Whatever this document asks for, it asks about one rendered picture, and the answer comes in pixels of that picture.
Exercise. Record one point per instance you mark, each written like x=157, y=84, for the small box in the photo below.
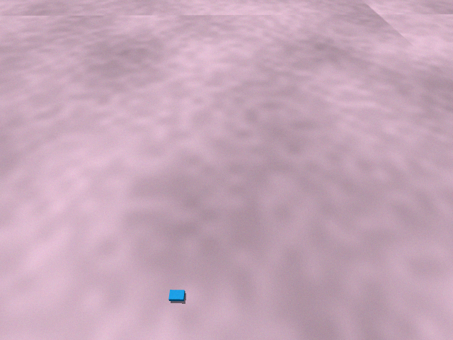
x=177, y=295

